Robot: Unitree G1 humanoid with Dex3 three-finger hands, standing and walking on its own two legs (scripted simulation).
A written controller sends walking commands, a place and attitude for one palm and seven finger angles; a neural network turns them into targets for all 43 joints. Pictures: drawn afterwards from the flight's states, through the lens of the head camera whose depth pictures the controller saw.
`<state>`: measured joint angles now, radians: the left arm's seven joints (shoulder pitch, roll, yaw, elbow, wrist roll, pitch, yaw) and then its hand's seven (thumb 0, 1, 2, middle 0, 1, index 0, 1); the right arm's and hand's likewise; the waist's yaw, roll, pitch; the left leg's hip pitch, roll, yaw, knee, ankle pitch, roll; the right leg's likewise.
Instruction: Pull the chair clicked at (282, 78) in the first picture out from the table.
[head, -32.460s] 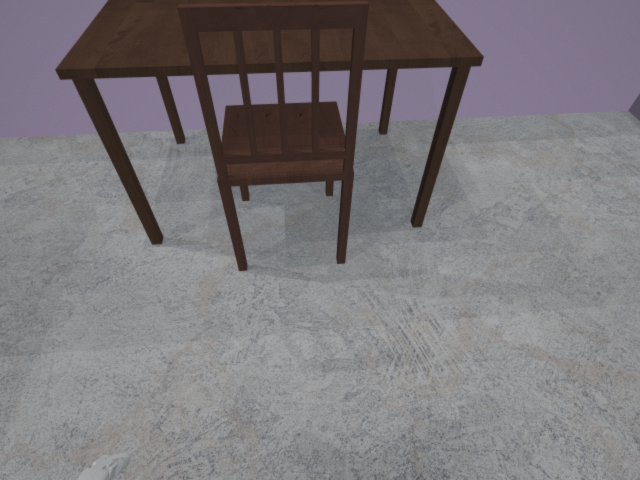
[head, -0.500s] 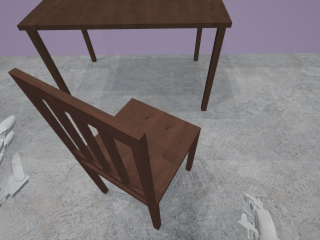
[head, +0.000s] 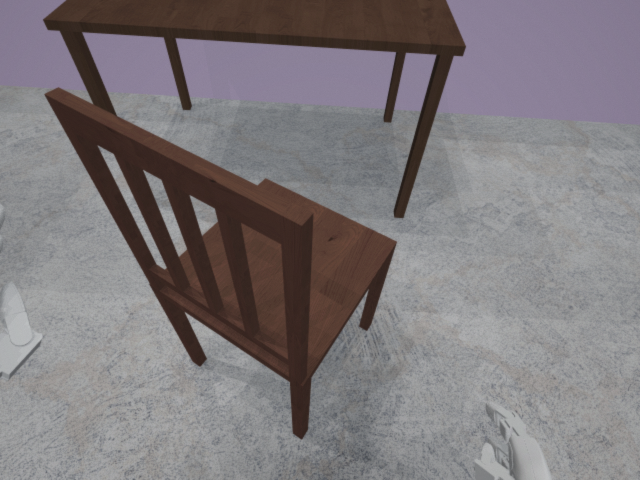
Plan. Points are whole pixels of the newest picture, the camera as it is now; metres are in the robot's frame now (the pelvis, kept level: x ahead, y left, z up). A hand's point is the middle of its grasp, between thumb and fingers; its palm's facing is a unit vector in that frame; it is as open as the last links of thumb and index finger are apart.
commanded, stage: step back with the hand held close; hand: left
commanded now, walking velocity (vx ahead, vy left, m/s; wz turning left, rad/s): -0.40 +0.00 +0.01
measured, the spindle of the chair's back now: (199, 256) +0.44 +0.23 -0.04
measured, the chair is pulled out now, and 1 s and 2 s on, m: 0.65 0.65 0.65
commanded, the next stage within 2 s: stop stepping back and stand still in 0.72 s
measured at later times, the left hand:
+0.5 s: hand (20, 384) +0.16 +0.25 +0.16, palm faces +0.41 -0.75 -0.52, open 7.4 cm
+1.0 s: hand out of the picture +0.07 +0.16 +0.15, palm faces +0.31 -0.75 -0.58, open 7.4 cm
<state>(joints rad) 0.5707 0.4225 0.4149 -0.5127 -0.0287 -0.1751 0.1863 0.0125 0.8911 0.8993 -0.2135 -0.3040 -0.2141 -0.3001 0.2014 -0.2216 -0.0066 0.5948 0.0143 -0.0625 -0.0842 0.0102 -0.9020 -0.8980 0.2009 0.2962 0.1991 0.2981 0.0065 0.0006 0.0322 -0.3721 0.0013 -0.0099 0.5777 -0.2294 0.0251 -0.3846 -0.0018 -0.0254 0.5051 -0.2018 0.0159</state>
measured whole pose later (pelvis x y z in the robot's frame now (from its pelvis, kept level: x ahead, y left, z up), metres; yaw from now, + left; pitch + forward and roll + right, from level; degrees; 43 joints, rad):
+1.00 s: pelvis -0.13 -0.10 +0.01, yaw -1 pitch +3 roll +3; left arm 0.68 0.44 0.42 -0.47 -0.05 -0.21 0.16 0.01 0.89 0.90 -0.22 -0.30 -0.22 -0.30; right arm 0.18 -0.23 -0.04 0.63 0.02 -0.07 -0.07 0.01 -0.90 -0.90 0.20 0.30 0.20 0.30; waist -0.04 -0.04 0.01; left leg -0.40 -0.01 0.03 0.83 -0.42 -0.01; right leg -0.31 -0.02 -0.01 0.48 -0.23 -0.05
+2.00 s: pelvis -0.17 -0.07 +0.01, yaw +5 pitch -1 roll -1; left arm 0.25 0.18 0.03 0.83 0.00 0.03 0.02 -0.07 1.01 0.90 -0.21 -0.30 -0.21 -0.30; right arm 0.30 -0.16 0.01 0.94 -0.03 0.01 -0.01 0.01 -0.91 -0.90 0.20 0.30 0.20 0.30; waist 0.01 -0.08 0.07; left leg -0.20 -0.01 0.00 0.51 -0.29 0.02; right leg -0.23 -0.01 -0.06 0.48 -0.24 -0.01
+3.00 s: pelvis -0.16 -0.07 +0.01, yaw +2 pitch -1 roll +0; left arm 0.31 0.12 0.00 1.10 0.00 0.00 0.04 0.00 0.92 0.90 -0.20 -0.30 -0.20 -0.30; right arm 0.36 -0.11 0.00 1.10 -0.01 -0.01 -0.04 0.00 -0.91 -0.90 0.20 0.30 0.20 0.30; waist -0.01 0.01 0.05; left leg -0.13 0.00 0.04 0.42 -0.27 0.02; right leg -0.19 0.00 -0.02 0.44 -0.23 -0.02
